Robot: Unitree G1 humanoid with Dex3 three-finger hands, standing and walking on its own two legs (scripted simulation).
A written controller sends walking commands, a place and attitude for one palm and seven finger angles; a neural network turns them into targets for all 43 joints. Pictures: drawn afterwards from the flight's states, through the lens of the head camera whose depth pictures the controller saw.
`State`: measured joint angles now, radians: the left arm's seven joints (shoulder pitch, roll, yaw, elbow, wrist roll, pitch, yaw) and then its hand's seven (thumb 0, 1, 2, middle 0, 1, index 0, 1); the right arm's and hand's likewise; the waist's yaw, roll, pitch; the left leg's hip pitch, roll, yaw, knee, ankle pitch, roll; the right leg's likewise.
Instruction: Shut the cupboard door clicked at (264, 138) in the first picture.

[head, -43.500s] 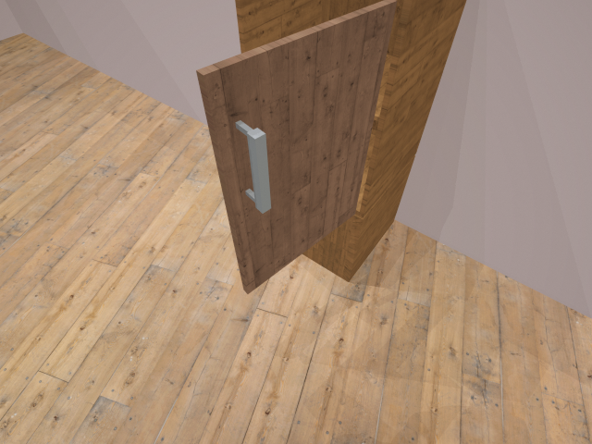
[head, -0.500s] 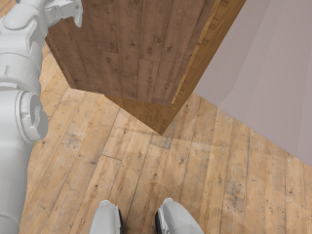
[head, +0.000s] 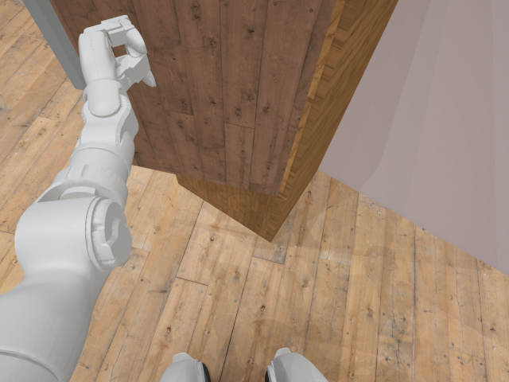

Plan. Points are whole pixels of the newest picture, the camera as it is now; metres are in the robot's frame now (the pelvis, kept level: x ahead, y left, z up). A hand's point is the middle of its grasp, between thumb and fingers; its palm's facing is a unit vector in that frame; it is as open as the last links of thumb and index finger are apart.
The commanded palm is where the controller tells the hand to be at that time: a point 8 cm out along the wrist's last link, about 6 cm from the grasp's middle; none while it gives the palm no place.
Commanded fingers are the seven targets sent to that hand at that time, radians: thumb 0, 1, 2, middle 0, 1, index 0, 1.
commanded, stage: pull the fist back off the door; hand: left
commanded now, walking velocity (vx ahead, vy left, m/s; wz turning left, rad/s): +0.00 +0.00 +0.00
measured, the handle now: (65, 34) +0.64 +0.19 +0.13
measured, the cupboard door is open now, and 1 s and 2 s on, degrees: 21 21 21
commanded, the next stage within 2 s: draw the hand back to the body in 0.42 s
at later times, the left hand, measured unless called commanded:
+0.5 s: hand (154, 106) +0.48 +0.06 +0.13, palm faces +0.09 -1.00 -0.01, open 3.1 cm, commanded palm +0.46 +0.11 +0.13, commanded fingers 0.00 0.90 0.90 -1.30 -1.50 -1.30 -1.50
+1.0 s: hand (76, 165) +0.38 +0.14 +0.16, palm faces +0.10 -0.99 -0.01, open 3.1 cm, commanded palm +0.33 +0.19 +0.17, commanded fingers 0.00 0.90 0.90 -1.19 -1.38 -1.19 -1.38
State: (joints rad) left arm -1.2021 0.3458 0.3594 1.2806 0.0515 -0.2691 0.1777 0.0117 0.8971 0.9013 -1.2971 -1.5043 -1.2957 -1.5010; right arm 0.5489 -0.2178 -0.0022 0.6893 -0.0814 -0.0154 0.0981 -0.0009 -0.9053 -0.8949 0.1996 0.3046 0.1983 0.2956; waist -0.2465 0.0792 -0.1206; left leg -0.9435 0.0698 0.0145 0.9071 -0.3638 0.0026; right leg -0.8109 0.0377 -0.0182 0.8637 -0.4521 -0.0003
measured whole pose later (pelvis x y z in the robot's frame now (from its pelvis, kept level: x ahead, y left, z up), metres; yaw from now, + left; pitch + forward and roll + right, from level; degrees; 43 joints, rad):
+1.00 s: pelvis +0.00 -0.01 +0.03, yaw +1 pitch +5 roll +0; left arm -0.38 0.19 0.17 0.50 -0.17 -0.18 -0.02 0.01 0.90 0.90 -1.30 -1.50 -1.30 -1.50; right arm 0.34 -0.26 -0.03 0.67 0.05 -0.01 -0.03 0.01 -0.91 -0.90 0.20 0.30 0.19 0.30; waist -0.04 0.05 -0.08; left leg -0.47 0.05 0.03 0.67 -0.29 -0.01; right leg -0.36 0.02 0.00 0.67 -0.40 -0.02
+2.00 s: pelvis +0.01 +0.00 +0.06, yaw +3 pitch -3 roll +0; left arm 0.46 0.33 0.34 -0.33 -0.07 -0.09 0.11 0.01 0.89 0.90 -0.23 -0.33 -0.23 -0.33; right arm 0.20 -0.24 0.00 0.64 0.02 -0.07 -0.09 0.01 -0.91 -0.90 0.20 0.30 0.20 0.30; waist 0.07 0.06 -0.01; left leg -0.17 0.01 0.02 0.42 -0.20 0.00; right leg -0.04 -0.01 -0.02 0.40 -0.31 0.00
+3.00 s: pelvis -0.09 +0.01 +0.04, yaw +6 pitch -1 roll -2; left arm 0.54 0.42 0.45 -0.48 -0.04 -0.23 0.14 0.01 0.88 0.90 -0.21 -0.31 -0.21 -0.30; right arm 0.23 -0.21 0.00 0.59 0.02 -0.05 -0.09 0.01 -0.90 -0.90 0.20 0.30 0.20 0.30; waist 0.01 0.03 0.02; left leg -0.49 0.01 0.03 0.63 -0.24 0.04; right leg -0.34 0.01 0.01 0.61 -0.26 0.02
